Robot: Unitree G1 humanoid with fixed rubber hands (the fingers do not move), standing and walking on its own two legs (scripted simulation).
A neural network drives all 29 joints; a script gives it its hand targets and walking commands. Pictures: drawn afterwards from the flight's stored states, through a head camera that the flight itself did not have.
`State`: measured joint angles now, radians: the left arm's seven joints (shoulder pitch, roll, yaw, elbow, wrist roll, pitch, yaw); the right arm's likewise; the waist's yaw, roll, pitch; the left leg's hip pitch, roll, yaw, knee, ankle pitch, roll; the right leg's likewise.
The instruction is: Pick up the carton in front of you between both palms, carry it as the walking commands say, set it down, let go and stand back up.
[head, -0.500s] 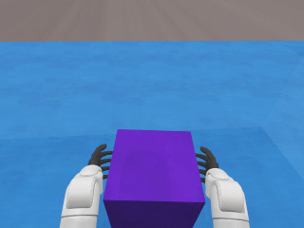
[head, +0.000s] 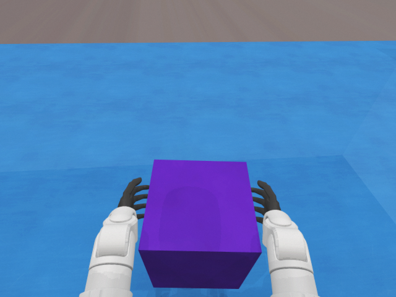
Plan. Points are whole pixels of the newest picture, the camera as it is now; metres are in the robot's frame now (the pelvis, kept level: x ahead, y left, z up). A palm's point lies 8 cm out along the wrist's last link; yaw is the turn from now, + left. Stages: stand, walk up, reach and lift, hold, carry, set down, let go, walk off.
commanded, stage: carry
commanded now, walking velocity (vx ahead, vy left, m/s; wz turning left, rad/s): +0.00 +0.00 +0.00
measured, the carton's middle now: (198, 227) +0.31 +0.00 -0.04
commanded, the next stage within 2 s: hold in 0.10 s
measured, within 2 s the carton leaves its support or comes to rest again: neither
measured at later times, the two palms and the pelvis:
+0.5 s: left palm (108, 231) +0.25 +0.18 +0.05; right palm (255, 213) +0.30 -0.12 +0.04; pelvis -0.01 -0.02 +0.01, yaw +9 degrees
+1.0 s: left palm (116, 225) +0.26 +0.16 +0.05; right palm (262, 205) +0.31 -0.13 +0.05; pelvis +0.00 -0.04 +0.01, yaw +11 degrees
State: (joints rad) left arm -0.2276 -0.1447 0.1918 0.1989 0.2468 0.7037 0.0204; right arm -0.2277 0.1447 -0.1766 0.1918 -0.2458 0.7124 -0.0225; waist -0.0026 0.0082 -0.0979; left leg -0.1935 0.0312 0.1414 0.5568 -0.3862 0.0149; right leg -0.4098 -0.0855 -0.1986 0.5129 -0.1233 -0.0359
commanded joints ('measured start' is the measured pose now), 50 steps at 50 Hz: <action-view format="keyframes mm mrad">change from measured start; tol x4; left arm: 1 -409 -890 -543 -60 -247 -9 -232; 5 -432 -895 -558 -78 -258 -11 -233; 10 -349 -875 -484 -26 -196 -75 -207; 20 -490 -898 -538 -2 -240 -89 -251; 50 -528 -936 -435 93 -202 -83 -288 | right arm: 1 -412 896 548 -61 245 -14 225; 5 -429 899 556 -79 251 -16 224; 6 -351 901 553 -113 255 -13 224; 10 -420 874 597 -182 266 -35 225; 22 -400 916 533 -45 204 -51 230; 50 -477 951 512 23 213 -36 268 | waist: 1 3 -10 -244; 5 4 -10 -225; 6 -13 139 -43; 7 -1 145 -113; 11 28 -2 -126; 20 -37 34 -68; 50 4 -20 -115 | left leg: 1 -62 110 -102 -104 195 16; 5 -74 111 -104 -112 176 20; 6 -271 -65 -265 -246 346 32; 7 -283 -47 -281 -258 379 38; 9 -163 -64 -295 -242 442 28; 10 -92 -75 -285 -250 408 32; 13 -40 -81 -282 -262 391 19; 23 -207 -79 -263 -302 154 21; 50 -190 -113 -246 -299 134 28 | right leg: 1 234 -97 131 -30 165 -3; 5 220 -95 130 -34 141 -1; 6 621 182 265 -19 282 -15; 7 727 160 299 -14 359 -4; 9 679 163 293 -44 373 15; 15 578 193 257 -91 199 33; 27 701 168 270 -110 102 39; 50 727 135 284 -164 91 60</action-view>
